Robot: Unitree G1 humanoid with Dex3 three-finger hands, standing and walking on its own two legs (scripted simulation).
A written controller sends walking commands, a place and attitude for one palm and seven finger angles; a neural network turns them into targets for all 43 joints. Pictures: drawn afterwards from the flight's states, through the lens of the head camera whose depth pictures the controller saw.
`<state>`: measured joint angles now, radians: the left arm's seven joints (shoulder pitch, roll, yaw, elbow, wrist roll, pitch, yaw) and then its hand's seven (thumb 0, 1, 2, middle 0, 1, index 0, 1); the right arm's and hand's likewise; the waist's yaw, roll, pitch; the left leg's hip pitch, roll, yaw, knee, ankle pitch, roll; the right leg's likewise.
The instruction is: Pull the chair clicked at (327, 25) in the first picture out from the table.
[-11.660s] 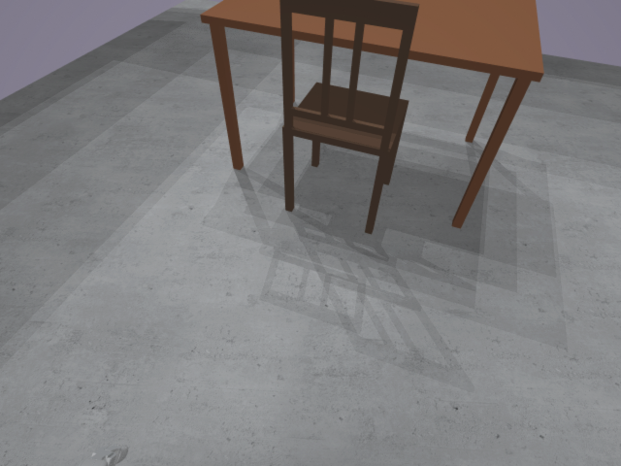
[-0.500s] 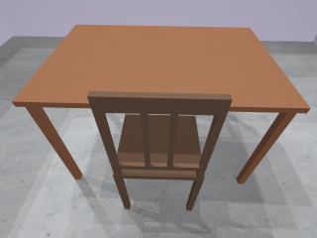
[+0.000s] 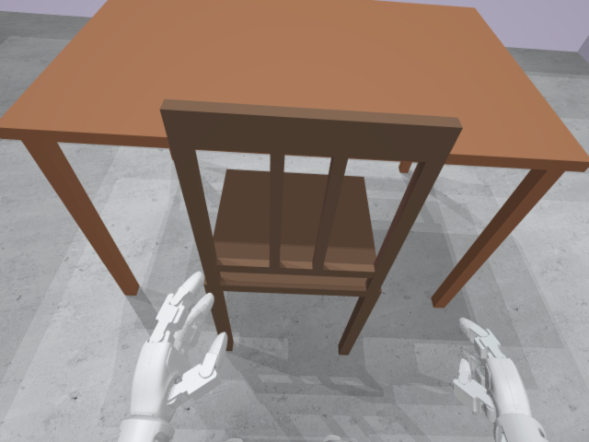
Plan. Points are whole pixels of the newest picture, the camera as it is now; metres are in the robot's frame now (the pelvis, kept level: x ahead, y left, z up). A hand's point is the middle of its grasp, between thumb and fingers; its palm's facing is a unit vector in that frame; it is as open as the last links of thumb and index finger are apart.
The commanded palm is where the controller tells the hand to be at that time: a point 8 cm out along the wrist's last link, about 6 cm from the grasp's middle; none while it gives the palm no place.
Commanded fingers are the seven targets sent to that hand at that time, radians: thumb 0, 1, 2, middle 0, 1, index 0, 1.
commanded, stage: raise the hand toward the chair's back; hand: left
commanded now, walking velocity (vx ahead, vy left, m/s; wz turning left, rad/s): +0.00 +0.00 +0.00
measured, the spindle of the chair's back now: (275, 217) +0.49 +0.06 -0.03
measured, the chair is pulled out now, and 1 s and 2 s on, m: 0.00 0.00 0.00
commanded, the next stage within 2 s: aim the fingers beside a spindle in 1.70 s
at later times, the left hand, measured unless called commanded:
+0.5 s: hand (147, 372) +0.21 +0.19 +0.00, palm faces +0.11 -0.99 +0.01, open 13.4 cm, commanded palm +0.18 +0.25 +0.01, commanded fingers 0.00 -0.17 0.44 -0.09 -0.13 -0.09 -0.13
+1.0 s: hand (122, 359) +0.22 +0.23 +0.01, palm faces +0.07 -1.00 -0.05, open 16.8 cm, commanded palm +0.19 +0.28 +0.02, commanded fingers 0.00 -0.50 0.30 -0.06 -0.08 -0.06 -0.08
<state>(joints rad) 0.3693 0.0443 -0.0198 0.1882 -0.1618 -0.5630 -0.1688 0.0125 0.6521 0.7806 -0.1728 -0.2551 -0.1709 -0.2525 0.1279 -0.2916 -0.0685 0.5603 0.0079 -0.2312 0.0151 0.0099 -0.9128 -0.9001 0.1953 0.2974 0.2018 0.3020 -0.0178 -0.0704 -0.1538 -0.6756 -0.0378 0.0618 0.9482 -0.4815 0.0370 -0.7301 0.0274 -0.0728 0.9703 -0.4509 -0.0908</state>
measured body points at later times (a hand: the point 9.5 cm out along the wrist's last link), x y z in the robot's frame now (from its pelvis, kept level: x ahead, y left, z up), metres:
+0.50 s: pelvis -0.01 +0.03 -0.02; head +0.08 +0.03 +0.42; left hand +0.20 +0.25 +0.01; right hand +0.15 -0.19 -0.13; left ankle -0.01 +0.10 -0.68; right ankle +0.02 -0.06 -0.68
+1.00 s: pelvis -0.01 +0.03 -0.02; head +0.07 +0.04 +0.42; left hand +0.21 +0.28 +0.02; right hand +0.21 -0.19 -0.10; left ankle -0.01 +0.10 -0.68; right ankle +0.02 -0.06 -0.68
